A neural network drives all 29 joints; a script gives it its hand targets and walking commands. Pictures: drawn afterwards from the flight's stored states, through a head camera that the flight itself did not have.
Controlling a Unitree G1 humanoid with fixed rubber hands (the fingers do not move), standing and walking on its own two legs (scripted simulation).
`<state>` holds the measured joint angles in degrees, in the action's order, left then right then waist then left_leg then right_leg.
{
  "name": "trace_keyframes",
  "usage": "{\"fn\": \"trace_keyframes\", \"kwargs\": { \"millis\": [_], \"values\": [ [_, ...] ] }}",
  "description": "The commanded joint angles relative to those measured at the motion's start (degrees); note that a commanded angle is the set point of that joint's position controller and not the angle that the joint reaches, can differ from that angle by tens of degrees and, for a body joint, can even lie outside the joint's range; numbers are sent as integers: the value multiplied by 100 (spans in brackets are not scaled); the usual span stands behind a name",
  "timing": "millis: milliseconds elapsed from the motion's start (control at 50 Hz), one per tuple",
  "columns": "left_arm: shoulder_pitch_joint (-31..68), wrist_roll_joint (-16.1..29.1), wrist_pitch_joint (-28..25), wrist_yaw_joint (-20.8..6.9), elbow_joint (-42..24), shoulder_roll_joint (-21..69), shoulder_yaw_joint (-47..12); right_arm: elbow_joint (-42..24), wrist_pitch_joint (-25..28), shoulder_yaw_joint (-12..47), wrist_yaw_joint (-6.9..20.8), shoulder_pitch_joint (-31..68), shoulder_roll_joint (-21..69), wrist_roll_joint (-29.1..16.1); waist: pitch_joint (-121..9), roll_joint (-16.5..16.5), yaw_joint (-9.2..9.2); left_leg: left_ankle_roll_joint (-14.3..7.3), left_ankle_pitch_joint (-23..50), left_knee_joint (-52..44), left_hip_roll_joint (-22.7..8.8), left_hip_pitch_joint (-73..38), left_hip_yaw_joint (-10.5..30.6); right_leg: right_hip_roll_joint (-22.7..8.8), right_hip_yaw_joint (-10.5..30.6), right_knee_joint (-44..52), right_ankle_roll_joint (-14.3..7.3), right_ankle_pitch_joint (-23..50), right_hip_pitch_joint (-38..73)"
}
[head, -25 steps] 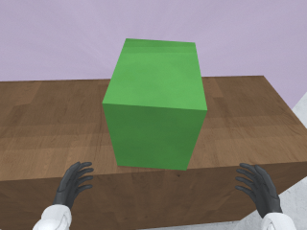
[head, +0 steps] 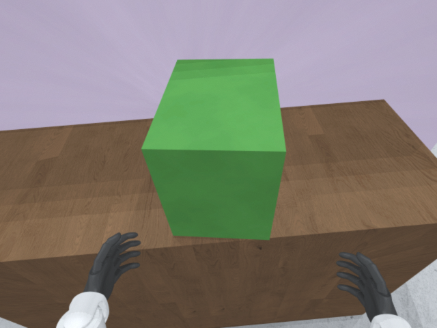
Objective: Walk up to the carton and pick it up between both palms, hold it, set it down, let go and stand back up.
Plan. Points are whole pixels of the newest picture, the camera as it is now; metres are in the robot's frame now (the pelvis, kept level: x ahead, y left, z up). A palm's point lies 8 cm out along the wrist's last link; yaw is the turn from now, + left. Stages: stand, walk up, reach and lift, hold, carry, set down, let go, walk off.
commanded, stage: set down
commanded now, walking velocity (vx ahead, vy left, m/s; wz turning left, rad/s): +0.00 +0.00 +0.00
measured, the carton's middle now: (222, 148) +0.45 +0.02 +0.10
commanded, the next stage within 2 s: let go in 0.68 s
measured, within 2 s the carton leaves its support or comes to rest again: neither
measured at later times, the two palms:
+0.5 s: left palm (101, 282) +0.20 +0.22 +0.03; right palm (367, 309) +0.17 -0.23 -0.03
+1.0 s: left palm (101, 276) +0.21 +0.22 +0.04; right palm out of the picture +0.14 -0.22 -0.03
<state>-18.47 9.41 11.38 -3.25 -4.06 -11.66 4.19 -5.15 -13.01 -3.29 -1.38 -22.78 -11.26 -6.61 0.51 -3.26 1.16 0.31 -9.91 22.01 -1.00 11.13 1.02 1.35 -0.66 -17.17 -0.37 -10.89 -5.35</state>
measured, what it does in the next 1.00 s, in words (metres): shifts its weight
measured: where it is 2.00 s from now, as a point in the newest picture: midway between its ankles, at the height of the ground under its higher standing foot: outside the picture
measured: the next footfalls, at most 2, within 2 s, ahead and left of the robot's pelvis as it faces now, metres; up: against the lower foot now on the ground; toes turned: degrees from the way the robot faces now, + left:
right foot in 1.54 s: -0.10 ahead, -0.09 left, +0.00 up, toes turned -3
left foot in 1.80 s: +0.00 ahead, +0.11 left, +0.00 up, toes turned -5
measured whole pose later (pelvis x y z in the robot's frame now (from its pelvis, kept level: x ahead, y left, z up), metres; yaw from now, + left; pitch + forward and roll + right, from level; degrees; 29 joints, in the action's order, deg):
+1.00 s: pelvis -0.07 +0.00 +0.00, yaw +0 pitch -7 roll -1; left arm 11.6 6.7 23.2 -4.7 26.3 -12.2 4.2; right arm 21.9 -15.5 -3.3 -0.1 -5.5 -11.8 0.0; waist 0.5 -3.7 -0.3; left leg 0.3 -11.1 22.0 -1.0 9.9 0.0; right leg 0.9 -0.7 -19.6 -0.6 -11.0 -5.3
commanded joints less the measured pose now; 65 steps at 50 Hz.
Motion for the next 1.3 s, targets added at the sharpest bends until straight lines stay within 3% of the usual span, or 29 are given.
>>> {"fn": "trace_keyframes", "kwargs": {
  "millis": [0, 40, 80, 100, 120, 160, 200, 220, 300, 320, 400, 420, 500, 520, 540, 600, 660, 720, 760, 780, 820, 840, 920, 940, 1080, 1180, 1220, 1260, 1280],
  "values": [
    [530, -381, 407, -26, 1555, -283, -532, 305, 373, -73, 102, 945, -465, 319, 865, 923, -315, -8, -660, -799, 8, -1133, -315, 0, 47, 628, -51, -1134, -1248],
    [618, -419, 414, -48, 1620, -253, -545, 452, 415, -32, 107, 999, -403, 277, 755, 906, -296, 6, -707, -776, 17, -1191, -352, -2, 16, 633, -42, -1168, -1176],
    [671, -374, 386, -60, 1431, -402, -521, 151, 465, 11, 58, 1076, -320, 231, 664, 998, -300, -50, -736, -726, 63, -1057, -408, -46, 26, 617, -19, -1166, -1077],
    [641, -418, 401, -80, 1637, -224, -576, 583, 441, -108, 72, 1122, -459, 313, 809, 846, -266, 6, -710, -751, 71, -1076, -378, 2, 4, 583, -45, -1198, -1071],
    [657, -495, 496, -103, 1917, -305, -503, 726, 444, -66, 62, 1205, -378, 355, 830, 969, -236, -24, -870, -767, 51, -1126, -375, -6, 17, 639, -49, -1344, -1154],
    [680, -478, 525, -123, 2092, -210, -539, 829, 480, -78, 82, 1335, -408, 364, 829, 891, -327, 0, -808, -720, 55, -1016, -424, -22, -16, 583, -58, -1294, -1106],
    [673, -502, 519, -193, 2154, -315, -488, 849, 489, -35, 34, 1306, -287, 380, 842, 982, -228, -47, -746, -677, 131, -1007, -506, -58, -10, 609, -14, -1126, -995],
    [797, -596, 548, -190, 2416, -227, -534, 1256, 489, -65, 66, 1523, -399, 473, 892, 890, -254, -14, -884, -719, 83, -940, -435, 5, -16, 581, -57, -1358, -1112],
    [934, -662, 627, -204, 2644, -210, -468, 1513, 509, -152, 92, 1725, -403, 491, 854, 904, -252, -14, -954, -671, 88, -976, -489, -15, -72, 551, -88, -1523, -1113],
    [929, -637, 624, -219, 2566, -266, -468, 1275, 535, -95, 47, 1713, -301, 468, 749, 1009, -219, -36, -1008, -701, 91, -978, -484, -31, -72, 566, -81, -1453, -983],
    [1194, -654, 716, -296, 3052, -354, -392, 1543, 568, -38, 6, 2082, -394, 584, 770, 1332, -226, -91, -1036, -549, 153, -987, -529, -119, -62, 593, -107, -1676, -1244],
    [1131, -708, 745, -271, 3141, -279, -404, 1681, 505, -70, 48, 1989, -319, 545, 827, 1130, -290, -79, -1042, -631, 121, -780, -572, -66, -107, 521, -75, -1679, -1038],
    [1437, -825, 834, -322, 3395, -238, -349, 1905, 439, 20, 44, 2220, -309, 590, 790, 1189, -266, -58, -1112, -627, 115, -799, -544, -64, -86, 548, -79, -1671, -882],
    [1430, -905, 912, -296, 3564, -198, -352, 2137, 449, -47, 87, 2303, -429, 645, 915, 1018, -268, -41, -1146, -636, 123, -777, -557, -49, -121, 508, -115, -1797, -999],
    [1351, -842, 880, -296, 3405, -227, -337, 2112, 440, -29, 60, 2239, -373, 611, 782, 1065, -228, -31, -1075, -570, 138, -880, -530, -85, -121, 522, -160, -1643, -957],
    [1746, -898, 1046, -287, 3905, -138, -383, 2381, 355, 22, 130, 2666, -526, 743, 756, 1196, -327, -42, -1205, -557, 130, -865, -605, -68, -113, 542, -202, -2014, -1022],
    [2007, -897, 1207, -324, 3921, -283, -273, 2312, 292, 176, 56, 2782, -461, 757, 691, 1398, -248, -76, -1148, -352, 250, -1035, -595, -229, 27, 623, -241, -2142, -1215],
    [2155, -937, 1356, -250, 3976, -115, -319, 2537, 145, 25, 167, 2943, -603, 776, 776, 1020, -313, -49, -1310, -549, 135, -604, -598, -63, -71, 466, -155, -2243, -818],
    [2162, -838, 1370, -244, 3833, -138, -316, 2439, 160, 7, 168, 2859, -541, 863, 635, 1148, -297, -59, -1203, -560, 126, -631, -554, -70, -69, 407, -119, -1993, -680],
    [2435, -836, 1456, -243, 3975, -126, -320, 2465, 97, 134, 168, 3117, -563, 853, 638, 1330, -320, -51, -1157, -453, 194, -857, -545, -153, 35, 504, -177, -2038, -923],
    [2682, -965, 1604, -196, 3998, -44, -285, 2579, -53, 122, 209, 3221, -731, 825, 665, 1282, -301, -21, -1331, -397, 198, -948, -538, -194, 59, 507, -209, -2335, -1102],
    [2544, -882, 1616, -235, 3969, -115, -206, 2453, -28, 202, 175, 3044, -635, 830, 612, 1481, -310, -25, -1097, -295, 248, -1191, -525, -317, 145, 570, -243, -2092, -1217],
    [2736, -937, 1798, -189, 3877, 62, -242, 2494, -213, 126, 204, 3128, -767, 802, 718, 1188, -301, 39, -1152, -413, 208, -1200, -532, -226, 103, 554, -224, -2069, -1224],
    [2686, -925, 1750, -184, 3720, -61, -152, 2427, -125, 136, 212, 3070, -772, 804, 533, 1354, -315, 20, -1041, -311, 213, -1455, -454, -290, 116, 565, -233, -1914, -1348],
    [3040, -1066, 1963, -136, 3634, 84, -186, 2444, -167, 197, 276, 3045, -854, 648, 526, 1340, -204, 91, -988, 24, 353, -2281, -322, -535, 246, 748, -449, -2092, -2234],
    [3071, -1148, 2060, -26, 3538, 207, -210, 2468, -178, -31, 418, 3131, -978, 663, 602, 941, -288, 215, -1379, -291, 186, -2093, -217, -374, 152, 607, -412, -1856, -1877],
    [3159, -1271, 2031, -3, 3468, 140, -170, 2397, -181, -52, 463, 3169, -995, 667, 516, 827, -209, 64, -1871, -510, 8, -1577, -69, -198, 123, 352, -295, -1625, -1208],
    [3088, -1243, 2006, 43, 3559, 161, -165, 2561, -158, -129, 546, 3240, -1015, 761, 454, 714, -254, 71, -2009, -654, -104, -1318, 38, -131, 64, 199, -266, -1364, -896],
    [2486, -1244, 389, 221, 3252, -1145, 121, 3199, 731, -166, 296, 1679, -1152, 799, 1185, 191, 57, -172, -2995, -1459, -828, 1209, 1136, -47, -308, -1531, -75, -1798, -1102]
  ]
}}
